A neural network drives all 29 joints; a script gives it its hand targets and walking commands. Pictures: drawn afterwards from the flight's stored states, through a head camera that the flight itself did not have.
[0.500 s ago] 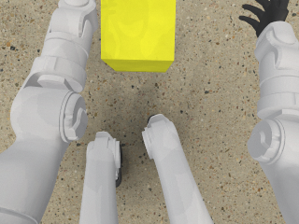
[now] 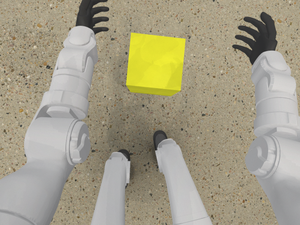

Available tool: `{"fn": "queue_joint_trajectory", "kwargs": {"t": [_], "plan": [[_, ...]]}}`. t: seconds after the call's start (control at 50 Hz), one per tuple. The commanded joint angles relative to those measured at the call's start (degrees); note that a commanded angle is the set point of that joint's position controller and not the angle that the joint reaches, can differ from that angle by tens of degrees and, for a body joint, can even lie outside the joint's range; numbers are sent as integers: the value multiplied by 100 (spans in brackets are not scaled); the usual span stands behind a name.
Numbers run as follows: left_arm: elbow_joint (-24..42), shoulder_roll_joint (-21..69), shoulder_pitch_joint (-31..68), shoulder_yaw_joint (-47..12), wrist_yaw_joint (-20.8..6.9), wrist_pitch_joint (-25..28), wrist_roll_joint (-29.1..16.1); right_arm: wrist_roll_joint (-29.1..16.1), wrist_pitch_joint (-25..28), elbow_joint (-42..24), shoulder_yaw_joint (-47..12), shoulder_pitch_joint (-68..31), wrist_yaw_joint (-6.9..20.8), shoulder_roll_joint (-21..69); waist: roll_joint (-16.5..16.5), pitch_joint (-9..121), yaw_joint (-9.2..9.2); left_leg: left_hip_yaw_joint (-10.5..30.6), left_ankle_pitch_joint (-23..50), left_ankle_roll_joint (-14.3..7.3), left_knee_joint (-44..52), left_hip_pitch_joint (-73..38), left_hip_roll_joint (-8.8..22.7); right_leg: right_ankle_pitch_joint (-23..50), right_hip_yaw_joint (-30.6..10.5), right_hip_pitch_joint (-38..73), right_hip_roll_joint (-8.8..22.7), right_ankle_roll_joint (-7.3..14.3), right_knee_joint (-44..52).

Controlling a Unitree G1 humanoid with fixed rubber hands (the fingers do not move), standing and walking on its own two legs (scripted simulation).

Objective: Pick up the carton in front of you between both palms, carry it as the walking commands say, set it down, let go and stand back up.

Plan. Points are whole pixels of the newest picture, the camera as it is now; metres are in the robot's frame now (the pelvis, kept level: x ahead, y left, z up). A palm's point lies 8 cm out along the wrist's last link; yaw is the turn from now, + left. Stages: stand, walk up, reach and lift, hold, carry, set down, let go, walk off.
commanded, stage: let go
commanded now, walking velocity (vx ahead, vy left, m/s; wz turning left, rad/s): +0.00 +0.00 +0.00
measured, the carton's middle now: (154, 69) +0.54 -0.11 -0.51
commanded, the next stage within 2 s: stand in 1.38 s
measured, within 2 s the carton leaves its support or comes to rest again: neither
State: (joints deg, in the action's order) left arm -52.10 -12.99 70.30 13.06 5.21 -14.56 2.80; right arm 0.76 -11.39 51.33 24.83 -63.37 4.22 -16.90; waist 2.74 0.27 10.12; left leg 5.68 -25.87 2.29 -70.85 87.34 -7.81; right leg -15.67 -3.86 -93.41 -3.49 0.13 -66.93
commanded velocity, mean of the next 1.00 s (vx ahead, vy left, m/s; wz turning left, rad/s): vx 0.00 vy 0.00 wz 0.00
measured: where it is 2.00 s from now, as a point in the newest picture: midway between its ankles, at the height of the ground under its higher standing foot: (144, 166)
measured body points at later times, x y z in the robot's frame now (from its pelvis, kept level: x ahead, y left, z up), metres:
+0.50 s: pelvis +0.05 -0.02 +0.10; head +0.25 -0.02 +0.50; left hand +0.42 +0.14 -0.01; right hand +0.36 -0.29 +0.01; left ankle +0.05 +0.12 -0.60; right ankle +0.11 -0.10 -0.60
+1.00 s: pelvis +0.08 +0.01 +0.14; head +0.11 +0.02 +0.59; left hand +0.26 +0.24 +0.06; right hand +0.24 -0.22 +0.06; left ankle +0.05 +0.12 -0.60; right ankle +0.11 -0.10 -0.60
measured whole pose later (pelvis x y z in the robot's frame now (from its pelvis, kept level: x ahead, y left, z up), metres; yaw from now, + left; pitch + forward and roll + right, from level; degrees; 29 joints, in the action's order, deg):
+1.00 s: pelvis +0.08 +0.01 +0.14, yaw -1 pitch -3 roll -1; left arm -25.1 -11.0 -12.6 2.7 -1.7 -4.5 1.4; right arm -0.4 -5.2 24.2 1.6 13.1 4.5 -11.9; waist 0.2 -6.0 1.4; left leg 3.9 -19.3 -1.5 -29.6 7.4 -2.0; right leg -12.0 -1.9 -12.2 -2.5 0.2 -26.8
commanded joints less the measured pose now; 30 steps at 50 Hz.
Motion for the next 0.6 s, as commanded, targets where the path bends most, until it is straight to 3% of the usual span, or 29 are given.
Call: {"fn": "queue_joint_trajectory", "kwargs": {"t": [0.0,0.02,0.04,0.06,0.08,0.1,0.14,0.16,0.18,0.2,0.22,0.24,0.26,0.28,0.3,0.32,0.34,0.36,0.38,0.4,0.42,0.44,0.46,0.48,0.5,0.52,0.54,0.56,0.58], "plan": [[696,-221,795,275,91,173,252,247,310,-817,-72,-624,44,-898,121,5647,102,-642,1056,243,1103,-1844,155,2416,571,5165,139,-193,580],[914,-132,584,232,144,186,365,277,281,-826,37,-307,72,-1071,477,5934,0,-712,1042,299,1312,-2232,112,2352,596,5380,41,-158,788],[1194,-92,248,200,195,172,347,304,264,-781,-129,-148,153,-916,235,6200,60,-698,1446,293,1438,-2536,98,2660,656,5633,54,-139,698],[1613,178,-137,250,281,156,452,361,275,-1184,-70,179,249,-1033,423,6569,-149,-628,1812,336,1452,-3323,69,2724,711,5776,34,-128,795],[1607,297,-479,174,335,138,519,371,231,-1062,-153,579,308,-915,172,6024,24,-488,2053,317,1734,-3222,117,2929,703,5643,-3,-100,1004],[1987,466,-875,212,370,138,545,442,231,-1644,-234,708,324,-898,141,6310,-151,-529,2197,320,1750,-3585,99,3046,624,6150,1,-75,1065],[2101,774,-1651,-78,428,173,315,480,255,-1771,-672,1301,419,-702,-398,5491,117,-521,2336,299,2164,-3081,204,3365,648,6695,62,-19,1299],[2359,736,-1578,-195,442,268,368,376,321,-1901,-666,1363,409,-706,-266,5275,139,-510,2079,262,2228,-2889,224,3388,504,6873,101,19,1415],[2734,620,-1777,-112,490,340,445,499,350,-1797,-629,1572,403,-765,-68,5364,-120,-530,2373,311,2352,-3100,158,3428,353,7012,163,10,1541],[2681,672,-2028,-256,505,435,304,455,433,-1887,-777,1789,426,-807,-287,4983,-91,-461,2282,288,2485,-2896,269,3530,361,7237,200,24,1644],[2750,589,-1882,-229,499,535,354,293,549,-2074,-685,1799,386,-778,-234,4608,22,-485,2322,266,2560,-2738,320,3783,274,7159,241,18,1825],[2647,637,-2312,-388,458,593,276,288,606,-1893,-652,2239,377,-565,-338,4761,-39,-537,2238,243,2712,-2604,263,3994,133,7683,253,100,1821],[2778,459,-2833,-383,457,700,209,282,695,-2319,-709,2550,355,-578,-114,5045,-209,-453,2543,229,2798,-3018,313,4041,98,7974,268,54,1829],[2684,555,-2857,-584,433,800,-21,232,773,-2370,-833,2555,339,-554,-708,5044,-43,-502,2306,169,2817,-2125,316,4939,-6,8849,388,103,1774],[2721,659,-3234,-658,392,888,20,221,801,-2354,-823,2984,369,-373,-654,5365,-47,-590,2164,143,2895,-1778,242,5673,-194,9674,506,134,1672],[2437,244,-3727,-359,401,941,185,159,852,-2607,-861,3426,340,-262,-994,5198,-233,-640,1702,53,3146,-1016,269,6211,-448,10220,620,81,1724],[2466,329,-3876,-449,332,1008,192,105,839,-2360,-1002,3677,376,-173,-1128,5071,-253,-637,1505,-22,3303,-1241,167,6081,-415,10250,600,-36,1801],[2312,213,-4246,-197,319,1033,338,136,894,-2422,-950,3964,362,-294,-937,5100,-611,-645,1565,-48,3436,-1482,197,5678,-415,10055,594,-23,2024],[2335,138,-4531,-305,250,1047,306,129,875,-2115,-1206,4340,360,-237,-865,4350,-640,-570,1408,-116,3387,-2333,227,4653,-313,9317,514,-111,2150],[2506,343,-4541,-442,162,1064,292,125,871,-2059,-1051,4388,379,-250,-228,4020,-551,-609,1570,-7,3488,-2626,189,4044,-192,8612,475,-85,2446],[2596,532,-4531,-638,90,1041,215,-93,924,-2360,-1376,4543,451,102,-255,3915,-566,-555,1601,-43,3439,-3467,258,3340,-102,8203,398,-94,2648],[2492,453,-4942,-492,35,1072,286,107,873,-2131,-1168,4918,447,-233,-12,3612,-487,-584,1449,27,3478,-3728,311,2918,-106,8161,409,-54,2804],[2476,530,-5227,-571,3,1070,271,-23,966,-2454,-1279,5080,419,-186,-191,3409,-551,-599,1263,-21,3651,-4059,380,2387,-54,8071,361,-32,2974],[2704,482,-5377,-625,-55,1087,265,-132,1003,-2464,-1580,5465,437,87,-56,3270,-497,-548,1266,-16,3754,-4434,396,2296,-42,8044,379,-34,3138],[2608,399,-5400,-653,-93,1098,161,-83,1073,-2654,-1492,5499,406,-18,-198,3226,-443,-469,1203,-83,3715,-4498,416,2043,-86,8042,369,0,3149],[2851,409,-5589,-678,-134,1141,215,-69,1085,-2443,-1525,5749,345,-231,-104,2826,-479,-455,1047,-59,3803,-4616,453,1914,-66,8230,370,15,3182],[2602,327,-5969,-832,-182,1190,-54,-176,1130,-2581,-1714,5895,334,55,-148,2500,-503,-453,1073,-105,3958,-4728,472,1876,45,8277,330,-22,3270],[2990,46,-5877,-732,-214,1287,52,-75,1145,-2647,-1576,5895,299,-40,-150,2648,-647,-468,1219,-88,3919,-4745,457,1868,79,8217,273,-66,3232],[2937,306,-6152,-662,-292,1328,91,-4,1142,-2701,-1686,6178,269,-153,-345,2562,-651,-474,1028,-94,3971,-4845,455,1786,-39,8614,318,-41,3378]]}}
